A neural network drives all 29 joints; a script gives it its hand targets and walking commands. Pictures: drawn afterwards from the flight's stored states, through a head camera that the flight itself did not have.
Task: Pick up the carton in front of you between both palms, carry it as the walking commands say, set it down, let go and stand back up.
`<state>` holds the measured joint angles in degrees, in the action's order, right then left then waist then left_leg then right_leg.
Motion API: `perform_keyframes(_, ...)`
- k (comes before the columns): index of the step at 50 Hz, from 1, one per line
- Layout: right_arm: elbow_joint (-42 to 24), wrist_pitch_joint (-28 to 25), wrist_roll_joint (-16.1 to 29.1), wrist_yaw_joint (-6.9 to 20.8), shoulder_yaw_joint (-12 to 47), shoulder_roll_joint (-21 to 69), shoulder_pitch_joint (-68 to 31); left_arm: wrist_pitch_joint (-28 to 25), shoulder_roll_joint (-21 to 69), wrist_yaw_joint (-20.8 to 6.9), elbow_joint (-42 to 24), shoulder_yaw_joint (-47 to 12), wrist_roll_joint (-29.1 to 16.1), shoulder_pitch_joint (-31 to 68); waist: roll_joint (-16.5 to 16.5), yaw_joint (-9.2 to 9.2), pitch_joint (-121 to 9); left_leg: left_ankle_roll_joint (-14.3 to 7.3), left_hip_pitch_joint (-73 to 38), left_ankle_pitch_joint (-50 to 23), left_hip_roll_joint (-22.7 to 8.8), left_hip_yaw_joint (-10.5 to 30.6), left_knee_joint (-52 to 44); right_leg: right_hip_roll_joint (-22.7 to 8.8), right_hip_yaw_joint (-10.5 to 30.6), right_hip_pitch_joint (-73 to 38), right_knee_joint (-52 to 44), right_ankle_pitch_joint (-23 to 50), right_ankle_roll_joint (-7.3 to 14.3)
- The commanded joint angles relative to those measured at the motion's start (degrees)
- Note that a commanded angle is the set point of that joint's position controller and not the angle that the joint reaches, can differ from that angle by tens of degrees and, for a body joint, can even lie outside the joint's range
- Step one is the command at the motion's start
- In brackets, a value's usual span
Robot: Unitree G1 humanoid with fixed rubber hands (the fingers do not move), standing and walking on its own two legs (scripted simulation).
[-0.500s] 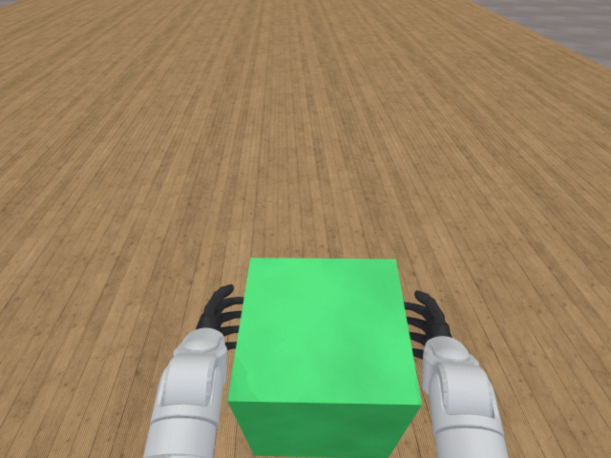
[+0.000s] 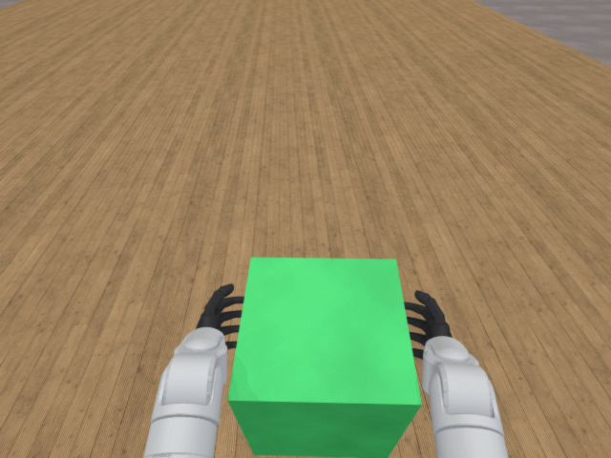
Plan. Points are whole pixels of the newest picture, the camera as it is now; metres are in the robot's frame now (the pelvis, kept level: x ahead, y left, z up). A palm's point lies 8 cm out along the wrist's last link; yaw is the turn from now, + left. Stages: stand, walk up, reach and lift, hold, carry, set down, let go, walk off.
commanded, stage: carry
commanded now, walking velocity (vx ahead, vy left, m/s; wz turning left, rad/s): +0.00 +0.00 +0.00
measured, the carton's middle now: (321, 361) +0.31 +0.00 -0.04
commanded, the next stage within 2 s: hold in 0.26 s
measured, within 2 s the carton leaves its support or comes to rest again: neither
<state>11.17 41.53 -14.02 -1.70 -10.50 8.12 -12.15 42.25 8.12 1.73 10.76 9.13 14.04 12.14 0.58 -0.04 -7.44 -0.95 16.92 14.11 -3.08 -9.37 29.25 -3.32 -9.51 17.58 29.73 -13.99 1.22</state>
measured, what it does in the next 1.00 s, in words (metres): stands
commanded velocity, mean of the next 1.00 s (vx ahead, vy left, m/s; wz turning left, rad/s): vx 0.00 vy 0.00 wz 0.00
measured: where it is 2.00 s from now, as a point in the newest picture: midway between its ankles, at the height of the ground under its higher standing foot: outside the picture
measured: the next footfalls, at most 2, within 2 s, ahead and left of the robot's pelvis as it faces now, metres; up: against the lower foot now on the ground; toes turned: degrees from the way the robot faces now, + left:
none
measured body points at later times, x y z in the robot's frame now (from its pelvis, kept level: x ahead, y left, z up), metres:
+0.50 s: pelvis -0.01 +0.00 +0.01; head -0.04 -0.01 +0.46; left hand +0.29 +0.14 +0.04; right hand +0.28 -0.16 +0.04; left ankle +0.01 +0.11 -0.74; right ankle +0.02 -0.10 -0.74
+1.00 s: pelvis -0.04 +0.00 -0.02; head +0.03 -0.01 +0.42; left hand +0.33 +0.14 -0.02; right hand +0.33 -0.16 -0.02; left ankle +0.02 +0.11 -0.74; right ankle +0.02 -0.10 -0.74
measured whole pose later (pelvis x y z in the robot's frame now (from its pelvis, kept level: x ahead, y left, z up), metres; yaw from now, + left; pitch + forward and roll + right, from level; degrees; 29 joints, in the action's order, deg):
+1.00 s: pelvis -0.04 +0.00 -0.02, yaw -3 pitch -1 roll +0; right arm 36.9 26.3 -27.9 2.0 -32.1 9.7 -39.5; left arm 25.9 11.6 -1.7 33.7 33.2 27.4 36.2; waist 1.7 0.1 9.4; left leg -0.9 22.7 16.3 2.9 2.3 39.5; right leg 2.7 2.2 23.9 39.4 -15.0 1.3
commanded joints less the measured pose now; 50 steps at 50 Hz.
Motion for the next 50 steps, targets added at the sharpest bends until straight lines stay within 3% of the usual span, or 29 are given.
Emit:
perform_keyframes(1, -5.23, -1.75, 15.14, 13.51, 32.5, 51.55, -27.33, -2.79, 52.04, -13.35, -3.39, -30.68, -14.45, 24.95, -2.1, -0.27, -12.44, -0.71, -4.46, -7.46, -6.03, 6.54, -4.13, -6.49, 7.24, -4.7, -4.79, 10.49, -0.37)
perform_keyframes(3, -4.59, -1.82, 15.14, 13.72, 31.56, 51.81, -26.43, -2.23, 51.81, -13.3, -4.27, -30.97, -14.66, 25.78, 0.57, 0.01, -11.58, -0.49, -4.69, -6.88, -6.14, 7.0, -4.84, -6.2, 6.77, -3.57, -5.58, 6.67, 0.08)
perform_keyframes(9, -4.89, -1.57, 15.7, 13.66, 32.96, 50.95, -27.4, -2.69, 52.05, -13.33, -4.46, -31.63, -15.4, 25.93, -2.02, -0.19, -12.08, -0.89, -3.7, -6.02, -6.57, 6.58, -4.13, -6.05, 6.66, -4.93, -4.97, 8.93, -0.17)
perform_keyframes(11, -1.18, -1.37, 13.3, 13.53, 29.19, 50.91, -23.81, -2.55, 50.35, -13.18, -4.54, -30.83, -13.83, 26.84, 1.24, 0.06, -12.22, -0.96, -3.92, -7.94, -6.39, 6.36, -4.55, -6.21, 6.99, -4.32, -4.61, 7.21, -0.12)
perform_keyframes(12, -3.98, -1.58, 14.79, 13.7, 31.67, 51.08, -26.38, -2.35, 51.37, -13.19, -3.17, -29.98, -13.9, 25.0, -1.28, -0.24, -12.72, -1.13, -3.89, -8.03, -6.67, 6.78, -3.57, -5.71, 6.74, -5.25, -4.67, 9.17, -0.69)
perform_keyframes(13, -2.26, -1.41, 13.36, 13.61, 30.2, 49.74, -24.83, -2.38, 50.17, -13.01, -3.11, -29.99, -13.14, 24.19, 0.16, 0.09, -11.73, -0.67, -4.72, -7.24, -6.54, 6.22, -4.13, -6.43, 7.13, -3.16, -4.8, 8.11, 0.01)
perform_keyframes(14, -5.98, -1.25, 13.75, 14.18, 30.93, 54.94, -21.8, -1.95, 54.42, -13.87, -4.7, -30.22, -13.8, 19.16, -3.04, -0.99, -8.27, -1.8, -10.46, -16.03, 8.21, 12.99, -7.95, 8.1, 13.54, -16.22, -7.32, 19.23, -0.29)
perform_keyframes(17, -6.16, -2.13, 13.58, 13.74, 31.25, 52.08, -23.34, -2.79, 53.36, -13.94, -4.15, -28.86, -13.71, 21.98, 0.97, -0.12, -8.79, -0.59, -12.48, -14.65, 7.5, 13.94, -8.34, 6.33, 15.33, -19.33, -7.4, 18.98, 0.61)
perform_keyframes(18, -7.81, -2.47, 13.67, 13.8, 31.21, 52.61, -23.69, -3.11, 51.78, -13.73, -6.57, -30.1, -13.69, 23.35, -3.26, -0.3, -7.15, -0.85, -14.59, -17.06, 6.63, 14.01, -8.96, 7.49, 14.48, -17.43, -7.92, 17.85, -0.54)
perform_keyframes(19, -6.27, -2.5, 13.28, 13.66, 29.3, 51.13, -25.66, -3.23, 52.01, -13.64, -6.26, -30.13, -12.96, 25.99, -1.15, 1.46, -7.88, -0.04, -13.43, -14.58, 6.5, 14.14, -8.15, 6.64, 15.16, -17.26, -8.13, 15.11, 0.32)
perform_keyframes(20, -2.11, -2.18, 11.57, 13.75, 27.5, 50.99, -24.2, -2.99, 51.48, -13.68, -3.96, -28.41, -12.15, 23.5, 0.12, -1.06, -5.3, -0.58, -12.33, -10.94, 6.39, 14.86, -9.38, 6.87, 15.19, -17.36, -8.42, 11.95, 0.86)
perform_keyframes(22, -1.61, -2.43, 10.68, 13.59, 26.84, 51.69, -23.99, -3.49, 51.38, -14.64, -1.11, -27.64, -12.43, 25.88, -1.7, 1.95, -2.95, -0.66, -10.66, -5.88, 6.8, 14.07, -9.12, 6.27, 15.37, -18.89, -9.87, 7.86, 0.66)
perform_keyframes(24, -2.69, -2.99, 13.71, 14.13, 29.99, 54.32, -26.95, -4.13, 52.61, -14.59, -3.08, -29.91, -14.37, 27.63, -1.06, 1.45, -2.49, -1.19, -12.27, -7.81, 6.8, 14.34, -8.72, 6.45, 15.69, -16.09, -8.84, 9.91, 0.21)
perform_keyframes(25, -4.08, -2.86, 13.06, 14.36, 30.16, 53.85, -27.63, -3.63, 53.27, -14.62, -2.23, -29.21, -13.15, 26.45, -0.36, -0.7, -3.3, -1.05, -10.55, -8.23, 7.77, 13.54, -9.29, 7.31, 15.11, -17.85, -9.18, 9.22, -0.5)
perform_keyframes(26, -2.73, -2.29, 13.33, 14.15, 29.96, 53.59, -27.88, -3.9, 53.46, -14.69, -0.66, -27.35, -12.46, 26.93, -0.9, 0.49, -3.48, -1.34, -9.44, -8.12, 7.36, 13.61, -8.55, 6.29, 15.98, -19.14, -9.32, 11.4, -0.49)
perform_keyframes(27, -1.86, -2.08, 12.45, 14.68, 29.02, 53.65, -28.83, -3.6, 52.16, -14.49, 2.21, -24.25, -10.82, 25.36, -0.68, -1.29, -4.16, -1.87, -11.86, -5.56, 6.67, 14.13, -9.81, 6.55, 15.05, -16.34, -8.65, 7.79, -1.07)
perform_keyframes(30, -2.03, -2.43, 13.21, 14.92, 29.65, 54.8, -29.46, -3.42, 52.36, -15.1, 2.04, -26.0, -11.69, 27.74, -1.22, -0.57, -0.81, -1.8, -7.98, -2.14, 6.28, 14.78, -10.25, 7.14, 15.21, -18.13, -8.56, 5.18, -0.27)
perform_keyframes(31, 0.21, -2.86, 12.1, 15.32, 27.93, 53.3, -34.95, -3.51, 53.59, -14.82, 4.29, -22.5, -9.15, 29.11, 0.0, -3.51, -1.2, -2.03, -8.12, -1.53, 6.27, 14.93, -10.31, 6.62, 14.8, -17.18, -8.79, 2.78, -0.24)
perform_keyframes(34, 11.02, -4.73, 7.81, 16.09, 17.44, 53.08, -38.83, -6.0, 52.49, -15.46, 10.83, -17.73, -6.56, 38.23, -0.74, 0.2, 4.0, -2.16, -7.06, 6.55, 6.14, 14.41, -8.24, 6.61, 15.1, -10.3, -7.95, -5.99, 0.67)
perform_keyframes(35, 14.02, -5.77, 6.45, 16.65, 15.75, 51.78, -41.73, -6.73, 54.39, -15.85, 15.86, -13.76, -6.6, 39.95, 1.55, 0.48, 4.38, -2.0, -6.3, 11.32, 5.12, 15.88, -8.68, 6.91, 13.61, -9.13, -5.69, -7.44, 1.29)
perform_keyframes(38, 22.92, -9.84, 3.42, 16.71, 8.71, 51.22, -51.99, -10.36, 52.3, -15.23, 20.39, -9.03, -2.95, 50.53, 2.57, 0.21, 2.56, -1.64, -5.23, 12.41, 5.07, 16.03, -5.42, 6.57, 13.7, -5.56, -3.11, -9.95, 2.2)
perform_keyframes(39, 26.07, -10.81, 1.51, 16.14, 4.84, 51.28, -54.35, -11.3, 50.05, -14.54, 22.75, -4.92, -0.45, 52.61, 0.3, -1.33, 3.85, -2.23, -2.78, 15.34, 5.45, 15.24, -3.98, 6.93, 13.45, -4.8, -1.81, -12.42, 1.85)
perform_keyframes(40, 26.37, -11.84, -0.29, 15.08, 2.44, 47.48, -54.72, -11.84, 49.12, -14.11, 26.24, -3.03, 0.22, 52.71, 2.0, 0.93, 4.1, -1.95, -3.09, 14.27, 5.53, 14.56, -3.08, 7.2, 13.27, -3.08, -0.92, -12.25, 2.38)
perform_keyframes(43, 28.32, -13.27, -5.03, 12.9, -4.03, 40.74, -53.24, -14.07, 42.78, -12.18, 27.74, 6.18, 5.94, 49.01, -1.7, -0.87, 3.58, -1.54, 0.73, 10.34, 7.01, 13.87, 0.66, 6.96, 14.61, -1.51, 0.31, -10.74, 1.58)
perform_keyframes(45, 30.34, -14.64, -6.54, 11.53, -6.46, 38.67, -52.4, -16.09, 39.01, -11.17, 28.94, 9.32, 8.38, 47.49, -0.42, -1.28, 4.35, -1.78, 5.56, 7.17, 7.46, 13.52, 1.8, 7.17, 14.77, -0.91, 1.34, -7.26, 0.75)
perform_keyframes(46, 32.08, -15.93, -7.84, 11.28, -6.64, 38.62, -47.92, -17.71, 36.06, -10.66, 24.88, 8.45, 8.13, 50.22, -3.02, 0.89, 3.68, -1.28, 5.61, 3.64, 7.59, 13.26, 3.86, 7.83, 13.7, 3.87, 2.2, -4.99, 0.84)
perform_keyframes(47, 31.34, -17.99, -8.84, 11.36, -7.93, 34.57, -47.35, -18.64, 34.36, -10.84, 27.24, 7.7, 6.83, 49.05, -0.78, 1.48, 1.82, -0.57, 8.65, 3.7, 7.76, 12.49, 4.07, 8.31, 13.34, 2.61, 4.15, -2.97, 0.42)
perform_keyframes(48, 30.59, -19.73, -7.35, 11.15, -6.15, 36.3, -47.36, -21.08, 36.06, -10.55, 26.98, 6.87, 7.0, 48.63, -0.62, 0.2, 0.02, -0.68, 9.65, -0.08, 7.65, 13.03, 5.74, 7.77, 13.9, 4.88, 5.03, -0.35, 0.48)
perform_keyframes(50, 29.67, -24.36, -6.89, 11.11, -4.96, 36.47, -48.54, -25.04, 35.11, -10.46, 28.08, 5.57, 7.17, 47.3, -0.9, 0.75, -4.39, -0.24, 13.48, -4.27, 8.88, 12.48, 9.07, 8.85, 14.17, 7.48, 8.97, 4.54, -0.13)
